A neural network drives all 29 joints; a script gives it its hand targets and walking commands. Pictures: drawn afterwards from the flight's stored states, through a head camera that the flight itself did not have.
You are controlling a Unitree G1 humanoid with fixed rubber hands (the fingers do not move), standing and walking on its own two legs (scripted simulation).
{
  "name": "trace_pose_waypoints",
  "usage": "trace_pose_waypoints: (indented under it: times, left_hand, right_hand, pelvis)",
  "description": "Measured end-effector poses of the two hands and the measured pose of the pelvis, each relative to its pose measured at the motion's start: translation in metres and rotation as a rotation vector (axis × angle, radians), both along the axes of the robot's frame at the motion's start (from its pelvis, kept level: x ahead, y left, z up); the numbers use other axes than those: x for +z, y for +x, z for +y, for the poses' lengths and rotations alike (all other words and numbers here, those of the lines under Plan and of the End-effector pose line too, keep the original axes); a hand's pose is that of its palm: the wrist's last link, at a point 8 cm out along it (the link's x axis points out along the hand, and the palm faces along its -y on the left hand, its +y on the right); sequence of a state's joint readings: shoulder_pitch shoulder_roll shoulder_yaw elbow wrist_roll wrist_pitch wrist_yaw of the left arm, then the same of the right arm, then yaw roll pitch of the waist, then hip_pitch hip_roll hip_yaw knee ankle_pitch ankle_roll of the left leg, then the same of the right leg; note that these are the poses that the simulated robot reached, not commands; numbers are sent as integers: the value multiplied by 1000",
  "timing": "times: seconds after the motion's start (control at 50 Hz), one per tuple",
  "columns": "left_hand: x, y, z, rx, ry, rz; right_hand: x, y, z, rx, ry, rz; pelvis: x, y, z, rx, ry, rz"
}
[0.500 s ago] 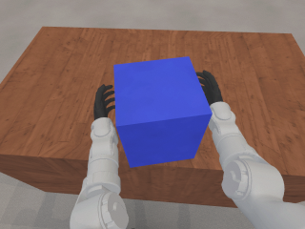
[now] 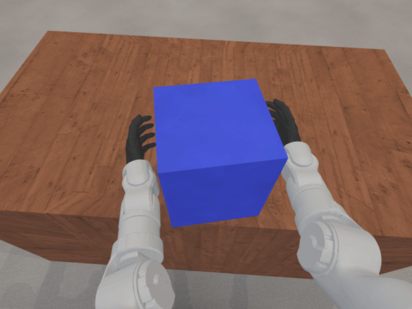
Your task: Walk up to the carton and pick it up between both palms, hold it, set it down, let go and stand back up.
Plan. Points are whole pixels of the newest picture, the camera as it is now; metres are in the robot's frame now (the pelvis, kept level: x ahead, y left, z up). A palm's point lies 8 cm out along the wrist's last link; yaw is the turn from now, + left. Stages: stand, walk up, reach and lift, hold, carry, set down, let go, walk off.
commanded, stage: set down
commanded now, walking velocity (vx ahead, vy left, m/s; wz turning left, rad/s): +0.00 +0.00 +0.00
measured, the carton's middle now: (211, 158) +0.42 +0.05 +0.00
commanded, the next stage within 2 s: none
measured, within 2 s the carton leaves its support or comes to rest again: neither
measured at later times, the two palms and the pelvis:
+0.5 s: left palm (138, 159) +0.37 +0.19 +0.04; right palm (285, 139) +0.44 -0.10 +0.06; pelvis +0.00 +0.00 +0.00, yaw -1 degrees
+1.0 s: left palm (114, 158) +0.37 +0.24 +0.04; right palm (291, 121) +0.49 -0.11 +0.07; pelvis -0.01 +0.00 -0.02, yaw +1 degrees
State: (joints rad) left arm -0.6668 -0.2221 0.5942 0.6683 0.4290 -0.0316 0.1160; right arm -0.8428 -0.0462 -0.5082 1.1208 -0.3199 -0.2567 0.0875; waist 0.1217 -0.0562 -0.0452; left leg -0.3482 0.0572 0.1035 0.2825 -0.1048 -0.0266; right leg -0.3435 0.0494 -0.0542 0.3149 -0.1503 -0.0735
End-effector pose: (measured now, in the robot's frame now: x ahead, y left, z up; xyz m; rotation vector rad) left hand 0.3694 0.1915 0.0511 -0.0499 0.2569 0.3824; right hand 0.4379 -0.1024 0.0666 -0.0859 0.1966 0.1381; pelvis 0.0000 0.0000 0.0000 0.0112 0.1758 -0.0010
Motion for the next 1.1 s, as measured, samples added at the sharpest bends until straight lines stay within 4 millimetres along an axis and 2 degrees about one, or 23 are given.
trace_pose_waypoints:
  times: [0.44,0.68,0.82,0.96,1.1]
  left_hand:
    - [-5,0,0,-6,21,21]
    - [-27,6,7,7,10,71]
    - [-33,-1,24,36,10,59]
    - [-16,-4,44,55,37,4]
    - [17,-2,45,21,42,-37]
  right_hand:
    - [-5,-1,0,-3,14,22]
    - [-24,24,6,19,4,117]
    - [-26,36,5,31,8,91]
    - [-9,47,-7,17,27,39]
    - [23,45,-26,8,25,26]
  pelvis:
    - [-1,-1,0,-9,-3,14]
    - [-9,-6,1,-14,-22,140]
    - [-14,-3,1,-3,-29,189]
    - [-16,-5,1,18,-38,206]
    - [-14,-11,0,23,-37,174]
